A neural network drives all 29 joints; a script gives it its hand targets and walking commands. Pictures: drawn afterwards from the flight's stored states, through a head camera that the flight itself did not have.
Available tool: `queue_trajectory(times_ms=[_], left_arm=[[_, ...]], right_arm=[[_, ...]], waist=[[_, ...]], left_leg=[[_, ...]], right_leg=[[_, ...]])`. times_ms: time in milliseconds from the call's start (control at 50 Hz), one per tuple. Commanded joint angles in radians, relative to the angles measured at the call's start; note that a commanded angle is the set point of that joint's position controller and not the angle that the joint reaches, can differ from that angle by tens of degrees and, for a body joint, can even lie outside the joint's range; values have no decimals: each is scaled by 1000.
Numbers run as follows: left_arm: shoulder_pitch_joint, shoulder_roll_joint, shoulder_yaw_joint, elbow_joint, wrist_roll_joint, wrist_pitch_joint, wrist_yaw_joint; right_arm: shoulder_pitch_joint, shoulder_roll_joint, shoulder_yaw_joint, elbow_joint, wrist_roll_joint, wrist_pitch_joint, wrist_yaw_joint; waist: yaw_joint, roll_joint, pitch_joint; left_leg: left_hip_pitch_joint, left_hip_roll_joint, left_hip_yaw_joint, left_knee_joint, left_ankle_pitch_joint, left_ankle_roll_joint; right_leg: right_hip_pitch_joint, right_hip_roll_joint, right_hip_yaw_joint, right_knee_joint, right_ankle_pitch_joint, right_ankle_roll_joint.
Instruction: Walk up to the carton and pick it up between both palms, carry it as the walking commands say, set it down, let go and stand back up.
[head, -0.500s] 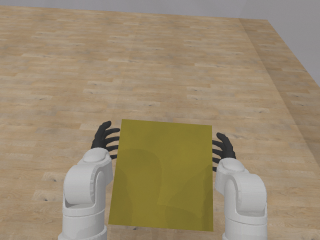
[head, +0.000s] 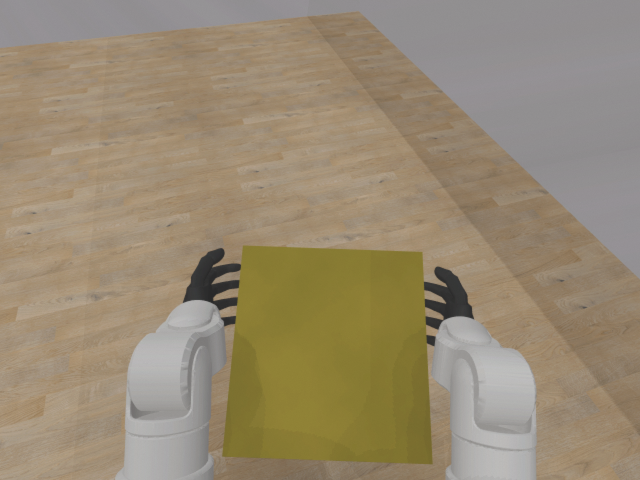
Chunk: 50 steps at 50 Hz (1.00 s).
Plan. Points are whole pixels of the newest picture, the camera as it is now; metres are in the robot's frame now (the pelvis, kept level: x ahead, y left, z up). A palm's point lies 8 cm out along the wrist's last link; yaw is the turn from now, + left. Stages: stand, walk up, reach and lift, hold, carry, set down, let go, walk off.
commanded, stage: carry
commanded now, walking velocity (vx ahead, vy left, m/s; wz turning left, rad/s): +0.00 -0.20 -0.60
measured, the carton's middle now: (326, 350) +0.30 +0.00 -0.01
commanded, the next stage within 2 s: none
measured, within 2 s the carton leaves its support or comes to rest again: neither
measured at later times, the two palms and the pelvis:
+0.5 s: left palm (391, 320) +0.28 -0.07 +0.10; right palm out of the picture +0.19 -0.33 +0.09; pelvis -0.03 -0.12 +0.00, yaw -16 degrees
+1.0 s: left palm (422, 365) +0.21 -0.09 +0.13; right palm out of the picture +0.12 -0.35 +0.12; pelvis -0.08 -0.14 +0.01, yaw -17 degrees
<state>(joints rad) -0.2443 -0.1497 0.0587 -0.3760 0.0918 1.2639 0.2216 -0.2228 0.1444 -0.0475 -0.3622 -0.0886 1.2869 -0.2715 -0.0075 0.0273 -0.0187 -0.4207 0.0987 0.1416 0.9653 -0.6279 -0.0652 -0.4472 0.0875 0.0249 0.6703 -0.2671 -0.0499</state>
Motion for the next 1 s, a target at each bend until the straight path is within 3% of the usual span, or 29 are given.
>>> queue_trajectory(times_ms=[0,40,60,80,100,140,180,240,280,320,340,360,380,400,420,440,480,540,580,600,620,640,660,680,720,760,820,860,980], left_arm=[[-345,-1082,-588,-123,-358,-40,-227],[-338,-1080,-593,-122,-359,-37,-224],[-359,-1085,-608,-131,-361,-34,-222],[-321,-1083,-595,-118,-341,-26,-221],[-438,-1073,-632,-183,-365,-30,-223],[-394,-1038,-622,-166,-368,-20,-226],[-359,-1033,-616,-132,-356,-12,-223],[-420,-1036,-626,-137,-370,-8,-217],[-409,-1024,-613,-137,-369,-9,-205],[-398,-1026,-608,-137,-370,-11,-202],[-364,-1022,-594,-91,-357,-2,-201],[-342,-1027,-576,-70,-361,-2,-206],[-346,-1028,-573,-46,-353,-3,-207],[-328,-1013,-550,-30,-341,-10,-210],[-326,-1021,-540,-19,-350,-13,-214],[-276,-1030,-519,-10,-337,-18,-218],[-275,-1062,-539,-29,-333,-31,-225],[-309,-1079,-559,-53,-341,-39,-231],[-303,-1073,-561,-62,-337,-38,-230],[-312,-1066,-562,-65,-339,-36,-231],[-298,-1072,-557,-46,-334,-36,-235],[-297,-1065,-566,-52,-334,-25,-233],[-306,-1043,-560,-47,-318,-20,-230],[-328,-1037,-561,-46,-316,-15,-228],[-352,-1003,-565,-75,-326,-17,-231],[-369,-1020,-583,-69,-345,-10,-233],[-344,-993,-559,-12,-329,2,-231],[-338,-978,-553,-4,-327,9,-232],[-352,-984,-546,11,-326,9,-231]], right_arm=[[-460,1053,585,-212,419,-74,285],[-450,1060,582,-229,428,-78,290],[-450,1063,573,-223,422,-81,289],[-458,1005,554,-246,408,-85,287],[-454,1019,552,-228,402,-84,294],[-386,987,531,-212,372,-75,285],[-388,971,514,-204,374,-72,283],[-418,957,491,-202,369,-68,282],[-402,949,487,-184,369,-63,278],[-393,950,497,-193,375,-64,279],[-389,937,494,-176,363,-57,274],[-408,931,500,-181,365,-60,272],[-434,932,515,-166,359,-57,271],[-467,951,552,-198,379,-55,275],[-489,954,575,-193,392,-51,281],[-499,967,595,-202,410,-53,283],[-505,1008,601,-207,427,-66,290],[-482,1024,585,-200,416,-65,288],[-455,1036,590,-204,426,-62,289],[-466,1046,587,-203,423,-62,290],[-495,1046,596,-217,420,-67,287],[-481,1004,572,-220,403,-63,285],[-458,978,565,-203,391,-58,287],[-455,978,561,-180,389,-53,290],[-431,979,550,-141,380,-46,288],[-427,988,544,-134,373,-39,284],[-432,952,531,-106,353,-30,280],[-426,936,525,-90,346,-21,278],[-465,942,527,-97,353,-21,279]], waist=[[11,-230,-415],[-18,-166,-506],[-29,-17,-478],[-23,323,-429],[-18,259,-383],[-15,43,-348],[-8,96,-316],[-4,224,-273],[-12,299,-336],[-16,302,-372],[1,250,-369],[23,154,-426],[32,-58,-415],[14,-316,-454],[7,-325,-453],[7,-289,-426],[12,-242,-424],[9,-241,-418],[-16,-193,-454],[-20,-201,-473],[-21,-148,-455],[-19,52,-409],[-10,124,-373],[-8,134,-361],[-5,25,-388],[-5,-6,-412],[-6,-67,-370],[-7,-60,-327],[-5,-61,-334]], left_leg=[[53,-47,-70,-225,73,-7],[385,8,-62,-516,285,24],[553,164,-178,-617,408,67],[648,493,-409,-576,835,191],[571,573,-386,-528,1120,273],[501,476,-200,-489,1211,216],[530,393,-87,-455,1235,150],[388,326,28,-404,1109,81],[365,319,66,-360,1046,55],[365,297,88,-279,1021,43],[333,274,128,-187,968,22],[249,231,142,-78,799,-4],[29,165,130,40,325,-22],[-167,55,105,135,-74,-51],[-137,57,-10,165,-124,-46],[-115,55,-45,155,-120,-37],[-85,29,-43,59,-4,-26],[5,-17,-50,-148,23,7],[150,-47,-19,-446,164,27],[256,-18,-43,-523,274,42],[338,73,-144,-532,418,69],[327,189,-278,-563,604,127],[332,246,-256,-532,816,168],[324,233,-195,-489,923,167],[243,131,-82,-454,711,106],[191,53,-54,-440,460,80],[155,18,-60,-462,213,85],[148,31,-86,-489,175,93],[140,43,-114,-530,160,102]], right_leg=[[308,-238,396,-222,606,-147],[139,-168,285,-129,531,-63],[-46,-85,180,0,239,0],[-327,42,-14,233,-303,65],[-375,-48,-38,438,-374,61],[-297,-126,0,576,-232,85],[-318,-110,-48,524,-177,98],[-183,-99,-125,316,-188,105],[-69,-86,-171,165,-125,104],[22,-48,-217,21,-72,108],[108,-38,-228,-127,58,107],[255,-66,-164,-254,217,99],[424,-207,4,-222,632,50],[547,-398,272,-124,1197,-57],[469,-398,315,-128,1167,-103],[407,-384,305,-155,960,-110],[389,-351,260,-180,715,-101],[372,-330,252,-196,636,-112],[343,-282,192,-161,541,-88],[280,-259,165,-168,404,-48],[174,-205,124,-123,364,-3],[80,-136,38,-59,184,32],[27,-107,7,-74,12,37],[54,-105,9,-94,0,27],[205,-138,48,-166,229,10],[291,-185,108,-188,369,-15],[240,-199,156,-262,145,-27],[168,-193,156,-311,-11,-10],[173,-177,130,-316,-35,7]])
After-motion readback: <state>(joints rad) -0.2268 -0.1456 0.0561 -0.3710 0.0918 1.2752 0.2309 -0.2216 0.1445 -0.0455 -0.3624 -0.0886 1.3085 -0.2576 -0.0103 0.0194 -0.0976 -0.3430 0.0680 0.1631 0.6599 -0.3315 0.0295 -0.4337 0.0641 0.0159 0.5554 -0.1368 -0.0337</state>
